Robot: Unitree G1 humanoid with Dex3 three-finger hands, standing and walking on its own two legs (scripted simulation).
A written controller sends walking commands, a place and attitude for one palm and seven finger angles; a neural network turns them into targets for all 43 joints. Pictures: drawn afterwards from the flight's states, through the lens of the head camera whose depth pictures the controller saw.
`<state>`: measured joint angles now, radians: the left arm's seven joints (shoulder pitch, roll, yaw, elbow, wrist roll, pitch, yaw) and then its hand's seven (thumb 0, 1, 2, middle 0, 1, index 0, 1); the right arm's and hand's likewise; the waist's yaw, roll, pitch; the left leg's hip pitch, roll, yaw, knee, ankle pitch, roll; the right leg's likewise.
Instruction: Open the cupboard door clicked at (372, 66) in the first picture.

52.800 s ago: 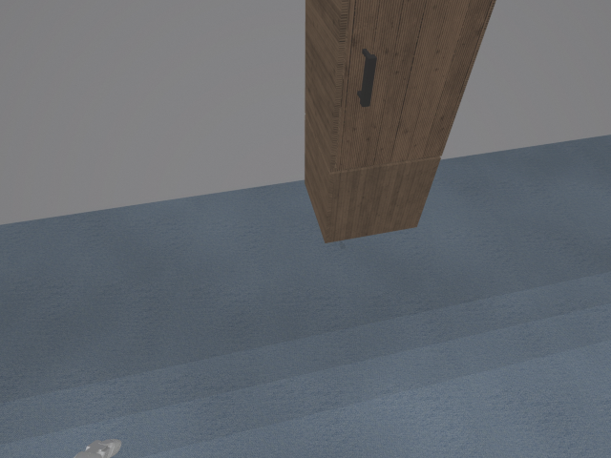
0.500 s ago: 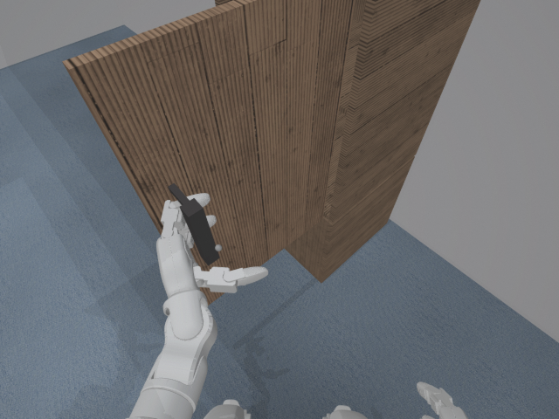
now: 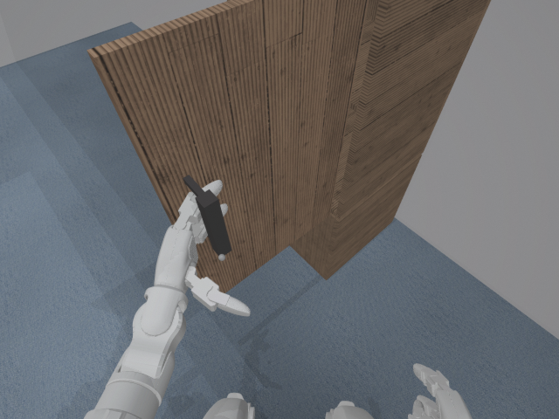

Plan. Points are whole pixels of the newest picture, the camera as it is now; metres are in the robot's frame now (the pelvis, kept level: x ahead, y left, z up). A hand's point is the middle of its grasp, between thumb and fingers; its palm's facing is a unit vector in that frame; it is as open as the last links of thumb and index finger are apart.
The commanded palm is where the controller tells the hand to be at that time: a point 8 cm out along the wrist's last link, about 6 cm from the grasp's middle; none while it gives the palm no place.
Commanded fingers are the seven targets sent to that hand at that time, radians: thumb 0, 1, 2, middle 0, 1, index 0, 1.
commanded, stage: slide the hand sideways off the handle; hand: left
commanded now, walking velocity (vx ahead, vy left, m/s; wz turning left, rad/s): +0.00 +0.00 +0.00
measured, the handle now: (207, 217) +0.39 +0.13 +0.05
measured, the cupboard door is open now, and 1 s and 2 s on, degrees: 89 89 89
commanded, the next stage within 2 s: draw the hand back to the body in 1.04 s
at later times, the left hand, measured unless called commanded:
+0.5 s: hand (192, 283) +0.29 +0.13 +0.05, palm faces -0.11 -0.99 -0.02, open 16.3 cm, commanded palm +0.27 +0.19 +0.05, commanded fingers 0.00 -0.50 0.30 -0.15 -0.30 -0.15 -0.30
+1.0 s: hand (157, 318) +0.24 +0.17 +0.05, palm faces -0.09 -0.99 -0.05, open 16.3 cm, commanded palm +0.22 +0.23 +0.05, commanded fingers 0.00 -0.50 0.30 -0.15 -0.30 -0.15 -0.30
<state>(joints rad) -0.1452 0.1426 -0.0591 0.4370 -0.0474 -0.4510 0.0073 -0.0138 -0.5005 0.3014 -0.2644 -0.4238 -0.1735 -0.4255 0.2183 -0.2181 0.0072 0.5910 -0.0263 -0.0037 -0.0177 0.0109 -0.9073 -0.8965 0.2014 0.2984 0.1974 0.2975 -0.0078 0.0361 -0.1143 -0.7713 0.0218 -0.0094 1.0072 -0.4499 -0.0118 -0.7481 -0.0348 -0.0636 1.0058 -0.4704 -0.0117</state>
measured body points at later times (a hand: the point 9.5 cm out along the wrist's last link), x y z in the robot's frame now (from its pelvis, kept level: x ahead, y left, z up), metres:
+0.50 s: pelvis +0.01 +0.02 +0.00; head +0.07 +0.02 +0.44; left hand +0.29 +0.19 +0.05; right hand +0.18 -0.21 -0.10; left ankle +0.03 +0.13 -0.67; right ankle +0.01 -0.11 -0.67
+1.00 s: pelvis +0.02 +0.01 -0.01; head +0.07 +0.01 +0.43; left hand +0.24 +0.22 +0.05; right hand +0.20 -0.22 -0.09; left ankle +0.03 +0.13 -0.67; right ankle +0.01 -0.11 -0.67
